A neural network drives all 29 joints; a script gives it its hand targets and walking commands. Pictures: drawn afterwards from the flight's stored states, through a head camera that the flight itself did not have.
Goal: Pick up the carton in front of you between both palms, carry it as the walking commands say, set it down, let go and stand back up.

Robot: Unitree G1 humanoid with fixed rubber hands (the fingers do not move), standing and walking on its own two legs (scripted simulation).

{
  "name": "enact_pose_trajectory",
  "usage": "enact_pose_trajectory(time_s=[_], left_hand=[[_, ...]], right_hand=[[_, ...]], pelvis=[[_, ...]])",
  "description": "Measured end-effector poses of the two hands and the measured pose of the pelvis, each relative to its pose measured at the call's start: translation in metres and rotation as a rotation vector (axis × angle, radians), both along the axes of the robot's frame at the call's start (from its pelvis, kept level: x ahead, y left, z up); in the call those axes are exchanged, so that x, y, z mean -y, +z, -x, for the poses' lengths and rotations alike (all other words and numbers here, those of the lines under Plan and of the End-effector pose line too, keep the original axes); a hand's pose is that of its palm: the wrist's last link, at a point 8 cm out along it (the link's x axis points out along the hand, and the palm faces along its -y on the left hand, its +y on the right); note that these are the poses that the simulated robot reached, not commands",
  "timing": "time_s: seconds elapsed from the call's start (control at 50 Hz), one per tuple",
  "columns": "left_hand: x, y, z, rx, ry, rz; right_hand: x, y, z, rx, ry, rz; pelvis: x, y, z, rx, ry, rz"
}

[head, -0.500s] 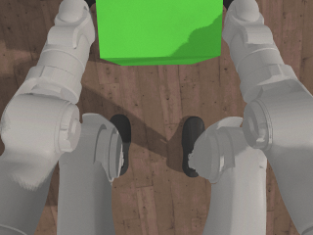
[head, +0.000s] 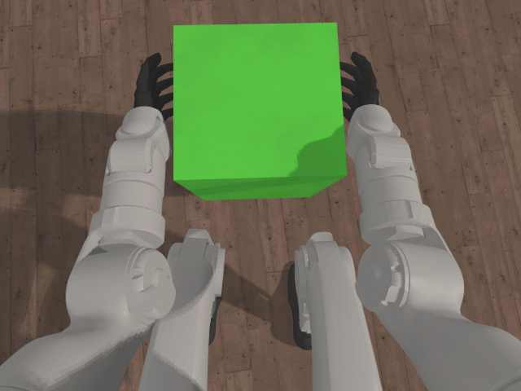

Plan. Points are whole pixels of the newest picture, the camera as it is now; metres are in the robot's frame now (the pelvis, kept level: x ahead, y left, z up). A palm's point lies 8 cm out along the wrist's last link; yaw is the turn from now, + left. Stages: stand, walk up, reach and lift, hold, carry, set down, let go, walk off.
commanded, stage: reach and lift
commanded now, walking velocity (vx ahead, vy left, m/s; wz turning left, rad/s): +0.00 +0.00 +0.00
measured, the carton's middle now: (256, 130) +0.49 +0.01 -0.13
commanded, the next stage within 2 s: none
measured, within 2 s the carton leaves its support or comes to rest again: neither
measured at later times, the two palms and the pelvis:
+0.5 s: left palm (103, 79) +0.45 +0.16 +0.09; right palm (422, 81) +0.46 -0.14 +0.09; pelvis +0.04 +0.00 +0.13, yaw +0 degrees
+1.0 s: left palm out of the picture +0.41 +0.16 +0.25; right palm out of the picture +0.42 -0.14 +0.25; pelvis +0.09 +0.00 +0.27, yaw +0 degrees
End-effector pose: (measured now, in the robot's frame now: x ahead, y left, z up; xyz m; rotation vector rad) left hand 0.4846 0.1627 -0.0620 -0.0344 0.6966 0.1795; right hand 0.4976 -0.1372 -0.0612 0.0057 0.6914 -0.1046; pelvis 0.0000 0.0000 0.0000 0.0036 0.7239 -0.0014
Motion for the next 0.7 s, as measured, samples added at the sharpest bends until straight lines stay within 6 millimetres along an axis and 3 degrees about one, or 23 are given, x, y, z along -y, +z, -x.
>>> enact_pose_trajectory(time_s=[0.26, 0.7], left_hand=[[0.002, 0.069, 0.011, 0.019, -0.004, 0.011], [0.004, 0.216, 0.048, 0.01, -0.004, 0.016]], right_hand=[[0.002, 0.07, 0.015, 0.019, -0.022, -0.009], [0.005, 0.216, 0.053, 0.009, -0.033, -0.02]], pelvis=[[-0.001, 0.061, -0.016, 0.013, 0.008, 0.006], [0.001, 0.185, -0.057, 0.227, 0.011, 0.004]])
